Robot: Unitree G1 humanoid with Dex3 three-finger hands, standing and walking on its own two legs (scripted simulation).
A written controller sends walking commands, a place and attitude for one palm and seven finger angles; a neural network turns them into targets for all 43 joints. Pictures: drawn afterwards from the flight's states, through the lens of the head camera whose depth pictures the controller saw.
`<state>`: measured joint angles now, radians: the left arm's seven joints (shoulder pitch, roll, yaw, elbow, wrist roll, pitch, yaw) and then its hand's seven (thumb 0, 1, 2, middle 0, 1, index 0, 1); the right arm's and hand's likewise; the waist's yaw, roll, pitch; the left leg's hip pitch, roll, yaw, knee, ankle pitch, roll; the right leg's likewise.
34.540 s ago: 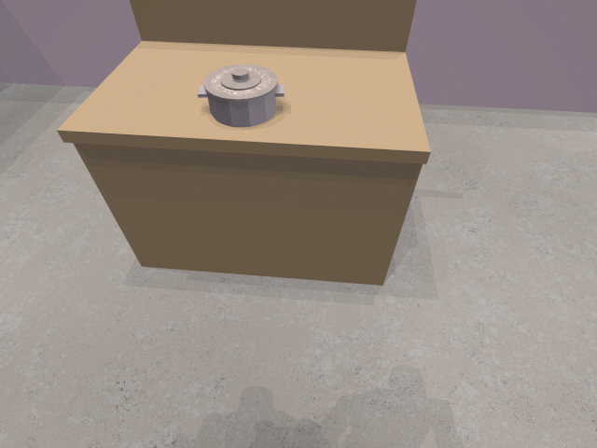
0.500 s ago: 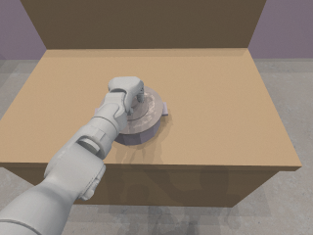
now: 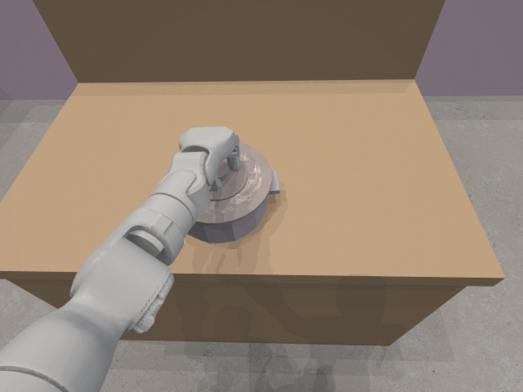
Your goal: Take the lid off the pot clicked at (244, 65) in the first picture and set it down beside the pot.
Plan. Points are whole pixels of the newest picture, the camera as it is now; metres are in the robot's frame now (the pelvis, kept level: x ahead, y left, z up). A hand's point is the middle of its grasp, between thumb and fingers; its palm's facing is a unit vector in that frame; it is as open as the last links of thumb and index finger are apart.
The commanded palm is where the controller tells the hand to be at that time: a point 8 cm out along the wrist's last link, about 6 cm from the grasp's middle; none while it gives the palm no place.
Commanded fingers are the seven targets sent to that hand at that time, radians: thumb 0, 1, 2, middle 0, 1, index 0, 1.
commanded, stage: lift the lid straight up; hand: left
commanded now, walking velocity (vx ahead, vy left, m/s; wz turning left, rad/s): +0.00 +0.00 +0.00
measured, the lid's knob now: (216, 170) +0.49 +0.05 +0.04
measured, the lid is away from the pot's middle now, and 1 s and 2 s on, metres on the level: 0.01 0.01 0.02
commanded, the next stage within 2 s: move the lid sideways beside the pot in 1.78 s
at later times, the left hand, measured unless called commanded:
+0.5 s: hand (216, 153) +0.46 +0.04 +0.11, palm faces -0.33 -0.04 -0.94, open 7.1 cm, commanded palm +0.47 +0.06 +0.18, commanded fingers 0.00 0.73 0.90 -0.80 -1.05 -0.87 -1.09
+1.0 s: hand (198, 135) +0.47 +0.06 +0.15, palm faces -0.29 -0.04 -0.95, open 7.1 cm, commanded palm +0.47 +0.07 +0.22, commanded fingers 0.00 0.73 0.90 -0.80 -1.05 -0.87 -1.09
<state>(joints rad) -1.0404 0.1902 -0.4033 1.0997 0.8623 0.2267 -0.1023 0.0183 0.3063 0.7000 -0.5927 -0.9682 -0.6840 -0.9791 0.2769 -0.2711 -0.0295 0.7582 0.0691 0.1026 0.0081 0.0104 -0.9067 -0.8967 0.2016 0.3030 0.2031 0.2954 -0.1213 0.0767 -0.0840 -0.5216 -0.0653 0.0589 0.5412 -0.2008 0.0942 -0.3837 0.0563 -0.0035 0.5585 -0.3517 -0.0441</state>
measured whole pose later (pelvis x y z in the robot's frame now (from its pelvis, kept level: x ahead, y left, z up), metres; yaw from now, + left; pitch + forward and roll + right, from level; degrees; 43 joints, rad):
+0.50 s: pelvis +0.00 -0.01 +0.00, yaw +0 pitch +8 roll +0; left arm -1.07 0.20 -0.36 1.04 0.86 0.28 -0.17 0.03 0.30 0.71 -0.60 -0.95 -0.69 -0.99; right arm 0.24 -0.27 -0.01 0.72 0.07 0.12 0.01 0.01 -0.91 -0.90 0.20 0.30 0.20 0.30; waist -0.12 0.08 -0.08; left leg -0.46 -0.06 0.05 0.50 -0.18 0.08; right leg -0.33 0.06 0.00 0.52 -0.34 -0.05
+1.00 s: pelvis -0.01 +0.00 +0.01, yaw +1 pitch +7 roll +0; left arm -1.13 0.26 -0.37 0.99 0.86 0.26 -0.26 0.04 0.30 0.71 -0.60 -0.94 -0.70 -0.99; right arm 0.24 -0.28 0.00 0.72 0.08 0.09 0.01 0.01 -0.91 -0.90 0.20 0.30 0.20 0.30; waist -0.11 0.07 -0.06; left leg -0.43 -0.07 0.04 0.48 -0.17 0.09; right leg -0.29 0.05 -0.02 0.50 -0.32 -0.05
